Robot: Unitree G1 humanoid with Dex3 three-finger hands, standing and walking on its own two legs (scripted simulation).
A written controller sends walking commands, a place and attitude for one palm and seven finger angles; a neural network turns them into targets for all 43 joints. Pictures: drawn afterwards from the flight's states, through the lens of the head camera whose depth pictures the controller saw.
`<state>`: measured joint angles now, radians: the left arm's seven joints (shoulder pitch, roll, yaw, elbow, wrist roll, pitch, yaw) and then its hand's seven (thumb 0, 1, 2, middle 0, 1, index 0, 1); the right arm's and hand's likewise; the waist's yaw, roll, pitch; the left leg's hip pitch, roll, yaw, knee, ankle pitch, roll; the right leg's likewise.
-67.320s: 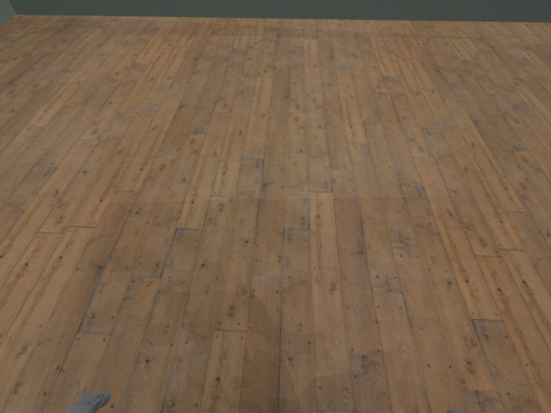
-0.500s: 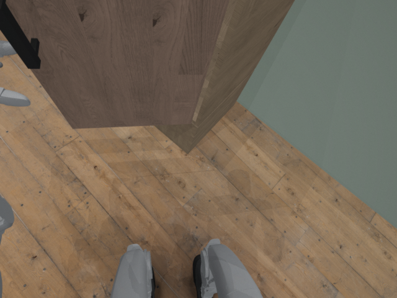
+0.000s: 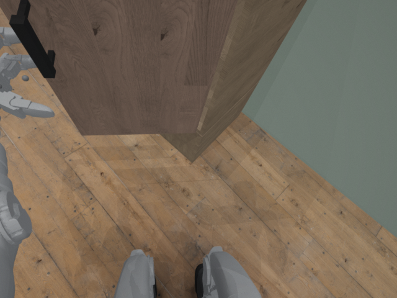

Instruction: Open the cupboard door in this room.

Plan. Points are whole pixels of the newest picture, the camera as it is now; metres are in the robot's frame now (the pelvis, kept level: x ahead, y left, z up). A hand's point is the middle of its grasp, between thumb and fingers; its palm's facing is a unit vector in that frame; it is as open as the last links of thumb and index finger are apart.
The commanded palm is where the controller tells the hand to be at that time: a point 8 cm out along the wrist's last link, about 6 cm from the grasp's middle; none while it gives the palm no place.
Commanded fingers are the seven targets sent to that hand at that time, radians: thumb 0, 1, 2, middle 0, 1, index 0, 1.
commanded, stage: slide the fingers in behind the handle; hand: left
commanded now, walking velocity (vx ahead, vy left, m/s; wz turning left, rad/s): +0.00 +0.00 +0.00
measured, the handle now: (37, 42) +0.57 +0.27 +0.07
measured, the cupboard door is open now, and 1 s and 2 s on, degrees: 47 48 47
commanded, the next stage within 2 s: move the hooked fingers beside the handle in 0.80 s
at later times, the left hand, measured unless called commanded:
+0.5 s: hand (30, 79) +0.49 +0.27 +0.07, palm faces +0.09 -1.00 -0.01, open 14.3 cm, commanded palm +0.49 +0.27 +0.07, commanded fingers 0.00 -0.50 0.30 -0.30 -1.20 -0.30 -1.20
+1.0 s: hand (32, 82) +0.49 +0.27 +0.07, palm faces +0.10 -0.99 -0.02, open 14.5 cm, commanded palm +0.48 +0.27 +0.07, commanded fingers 0.00 -0.50 0.30 -0.30 -1.20 -0.30 -1.20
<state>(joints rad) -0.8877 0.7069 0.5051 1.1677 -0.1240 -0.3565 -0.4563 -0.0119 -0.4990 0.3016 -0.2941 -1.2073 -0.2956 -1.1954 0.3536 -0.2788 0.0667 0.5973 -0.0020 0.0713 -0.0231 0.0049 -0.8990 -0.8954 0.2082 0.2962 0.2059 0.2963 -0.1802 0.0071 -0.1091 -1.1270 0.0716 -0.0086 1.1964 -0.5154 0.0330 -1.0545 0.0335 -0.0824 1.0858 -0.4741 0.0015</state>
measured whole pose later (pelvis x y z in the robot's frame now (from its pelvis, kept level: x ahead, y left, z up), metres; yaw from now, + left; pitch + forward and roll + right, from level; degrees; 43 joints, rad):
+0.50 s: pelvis +0.00 +0.00 +0.00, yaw +2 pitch +25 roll -5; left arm -0.90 0.62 0.39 1.15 -0.15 -0.37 -0.33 -0.01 -0.50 0.30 -0.22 -1.22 -0.24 -1.20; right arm 0.37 -0.26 0.05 0.66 -0.02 0.05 -0.01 0.01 -0.90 -0.90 0.21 0.30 0.21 0.30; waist -0.15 0.01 -0.11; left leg -1.11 0.05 -0.03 1.17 -0.51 0.03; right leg -1.03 0.01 -0.10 1.07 -0.48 0.00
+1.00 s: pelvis +0.01 +0.00 +0.01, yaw +3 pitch +24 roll -5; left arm -0.86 0.58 0.35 1.15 -0.17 -0.41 -0.32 -0.01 -0.50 0.30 -0.18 -1.19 -0.18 -1.18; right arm 0.34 -0.26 0.04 0.67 -0.02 0.05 -0.01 0.00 -0.90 -0.90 0.21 0.30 0.21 0.30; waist -0.13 0.01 -0.12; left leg -1.07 0.04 -0.04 1.15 -0.51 0.02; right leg -0.99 0.01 -0.11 1.05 -0.49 0.00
